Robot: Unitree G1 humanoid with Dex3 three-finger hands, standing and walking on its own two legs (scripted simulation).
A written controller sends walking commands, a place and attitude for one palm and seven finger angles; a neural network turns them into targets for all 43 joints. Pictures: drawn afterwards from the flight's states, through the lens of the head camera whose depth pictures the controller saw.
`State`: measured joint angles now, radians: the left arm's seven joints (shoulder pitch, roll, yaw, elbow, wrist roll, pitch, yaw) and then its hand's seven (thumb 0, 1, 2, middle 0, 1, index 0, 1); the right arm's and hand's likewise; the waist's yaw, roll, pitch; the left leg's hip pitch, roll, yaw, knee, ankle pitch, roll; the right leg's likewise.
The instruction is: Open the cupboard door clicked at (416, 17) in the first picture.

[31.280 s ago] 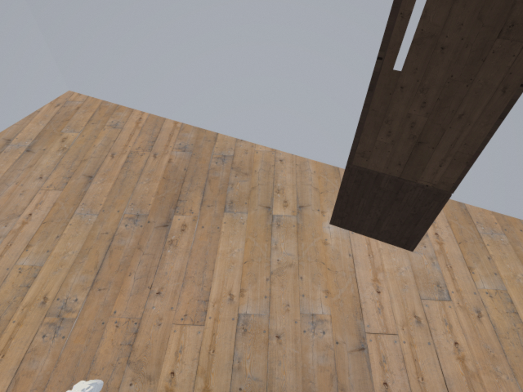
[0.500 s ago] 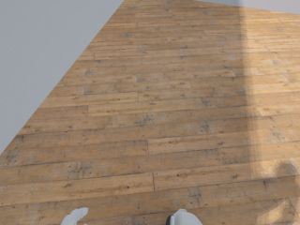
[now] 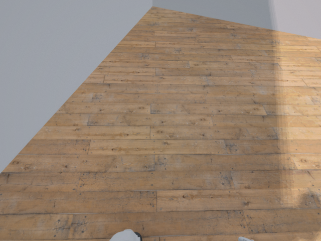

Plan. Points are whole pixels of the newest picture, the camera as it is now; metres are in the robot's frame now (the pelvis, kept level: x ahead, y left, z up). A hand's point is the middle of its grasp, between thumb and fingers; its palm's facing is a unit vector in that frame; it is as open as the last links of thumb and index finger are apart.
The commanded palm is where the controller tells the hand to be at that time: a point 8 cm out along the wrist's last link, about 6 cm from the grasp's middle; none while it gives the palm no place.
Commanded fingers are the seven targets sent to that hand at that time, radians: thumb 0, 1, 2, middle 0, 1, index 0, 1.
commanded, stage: turn to face it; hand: left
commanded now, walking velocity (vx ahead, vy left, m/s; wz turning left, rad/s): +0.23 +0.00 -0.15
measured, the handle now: out of the picture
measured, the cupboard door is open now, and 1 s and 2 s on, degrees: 50 50 50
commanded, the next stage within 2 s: none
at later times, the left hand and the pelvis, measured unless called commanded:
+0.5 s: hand (109, 203) +0.23 +0.17 -0.14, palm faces +0.24 -0.94 -0.26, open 7.3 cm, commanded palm none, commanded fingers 0.00 0.90 0.90 -0.20 -0.30 -0.20 -0.30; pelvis +0.17 -0.04 +0.01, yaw +14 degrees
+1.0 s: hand (95, 212) +0.20 +0.21 -0.15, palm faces +0.52 -0.80 -0.28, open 7.4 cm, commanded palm none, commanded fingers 0.00 0.90 0.90 -0.20 -0.30 -0.20 -0.30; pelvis +0.23 -0.04 +0.01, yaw +31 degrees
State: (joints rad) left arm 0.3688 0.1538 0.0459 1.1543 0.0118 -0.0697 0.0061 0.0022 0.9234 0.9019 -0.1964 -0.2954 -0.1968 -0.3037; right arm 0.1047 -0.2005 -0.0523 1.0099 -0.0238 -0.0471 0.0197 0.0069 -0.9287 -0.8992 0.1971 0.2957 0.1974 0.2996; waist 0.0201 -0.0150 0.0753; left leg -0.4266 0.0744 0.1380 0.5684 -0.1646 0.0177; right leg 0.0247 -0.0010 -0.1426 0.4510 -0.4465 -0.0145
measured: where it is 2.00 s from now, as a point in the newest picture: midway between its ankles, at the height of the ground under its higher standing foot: (171, 223)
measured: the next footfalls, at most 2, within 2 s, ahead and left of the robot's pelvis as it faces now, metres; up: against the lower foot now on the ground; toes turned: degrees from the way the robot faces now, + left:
right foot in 0.36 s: +0.25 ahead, -0.15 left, +0.00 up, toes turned +2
left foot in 0.72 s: +0.22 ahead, +0.11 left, +0.00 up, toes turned +30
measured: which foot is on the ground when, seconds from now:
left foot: down 0.00-0.36, up 0.38-0.70, down 0.72-1.00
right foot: down 0.00-0.00, up 0.02-0.34, down 0.36-0.70, up 0.72-1.00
